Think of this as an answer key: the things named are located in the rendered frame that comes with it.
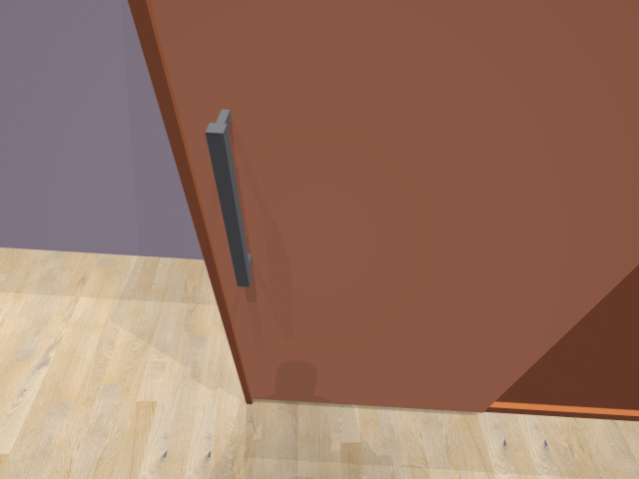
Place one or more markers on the wardrobe door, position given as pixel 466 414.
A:
pixel 596 363
pixel 433 192

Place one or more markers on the handle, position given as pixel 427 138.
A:
pixel 222 161

